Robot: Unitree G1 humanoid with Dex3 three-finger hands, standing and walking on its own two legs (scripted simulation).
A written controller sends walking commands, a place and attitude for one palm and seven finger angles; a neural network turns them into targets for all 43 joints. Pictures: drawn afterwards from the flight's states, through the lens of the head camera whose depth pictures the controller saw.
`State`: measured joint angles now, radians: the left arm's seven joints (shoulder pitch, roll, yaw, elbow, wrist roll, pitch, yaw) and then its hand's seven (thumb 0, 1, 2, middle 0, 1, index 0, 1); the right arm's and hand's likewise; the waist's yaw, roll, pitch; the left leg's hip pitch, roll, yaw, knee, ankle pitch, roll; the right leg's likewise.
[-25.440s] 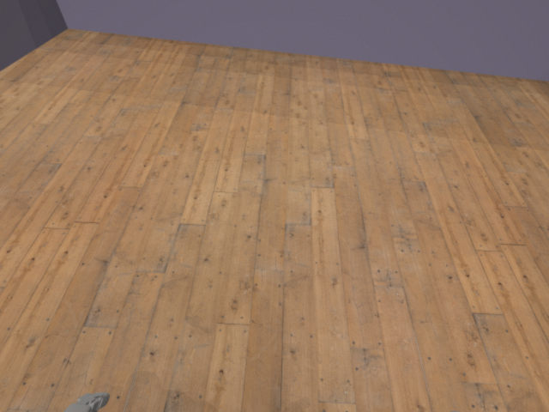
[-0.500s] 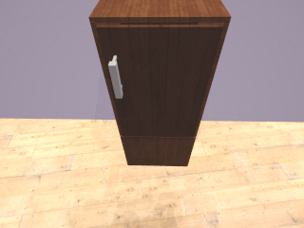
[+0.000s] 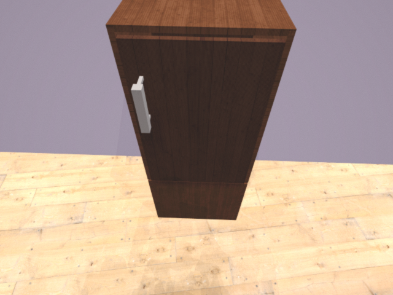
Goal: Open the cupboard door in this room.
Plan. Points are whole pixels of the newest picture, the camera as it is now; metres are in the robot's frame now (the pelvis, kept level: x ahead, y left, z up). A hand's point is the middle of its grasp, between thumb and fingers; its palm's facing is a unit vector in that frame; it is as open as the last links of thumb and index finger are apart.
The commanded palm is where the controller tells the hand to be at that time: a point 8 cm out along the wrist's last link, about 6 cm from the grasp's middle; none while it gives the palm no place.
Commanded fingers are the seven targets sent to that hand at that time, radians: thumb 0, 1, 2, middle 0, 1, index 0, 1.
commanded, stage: look again from close up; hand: left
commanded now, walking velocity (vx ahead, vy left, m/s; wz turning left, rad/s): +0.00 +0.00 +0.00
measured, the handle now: (143, 105) +0.56 +0.18 +0.06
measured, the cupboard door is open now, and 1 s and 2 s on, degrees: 0 0 0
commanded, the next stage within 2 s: raise the hand with hooked fingers in 0.60 s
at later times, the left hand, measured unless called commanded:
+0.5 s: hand out of the picture +0.02 +0.17 -0.17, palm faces +0.01 -0.98 -0.20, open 7.3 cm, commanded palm none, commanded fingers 0.00 0.90 0.90 -0.20 -0.30 -0.20 -0.30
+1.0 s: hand (115, 253) +0.20 +0.17 +0.00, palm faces +0.02 -1.00 -0.02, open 7.9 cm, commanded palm +0.13 +0.24 -0.04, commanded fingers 0.00 0.53 0.74 -0.23 -0.54 -0.23 -0.54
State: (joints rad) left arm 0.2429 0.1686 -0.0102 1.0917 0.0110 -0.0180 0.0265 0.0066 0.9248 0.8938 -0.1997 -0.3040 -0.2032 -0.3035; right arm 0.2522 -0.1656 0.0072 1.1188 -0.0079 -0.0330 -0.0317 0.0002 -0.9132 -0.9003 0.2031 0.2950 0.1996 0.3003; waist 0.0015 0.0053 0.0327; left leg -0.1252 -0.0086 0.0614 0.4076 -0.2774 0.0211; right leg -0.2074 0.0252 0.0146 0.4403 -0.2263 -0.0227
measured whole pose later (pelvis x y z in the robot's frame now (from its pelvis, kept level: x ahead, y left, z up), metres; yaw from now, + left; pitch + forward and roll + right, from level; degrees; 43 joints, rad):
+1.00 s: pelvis -0.03 -0.01 -0.05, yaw +3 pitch +9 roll +1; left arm 0.28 0.17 0.13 0.20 -0.24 -0.54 -0.27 0.01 0.76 0.82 -0.21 -0.41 -0.21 -0.41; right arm 0.18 -0.28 -0.05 0.60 0.01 -0.29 0.00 0.01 -0.91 -0.90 0.21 0.30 0.20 0.30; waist -0.01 -0.01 -0.12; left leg -0.61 -0.02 0.03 0.90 -0.46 0.02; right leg -0.67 0.00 -0.02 0.91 -0.41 -0.03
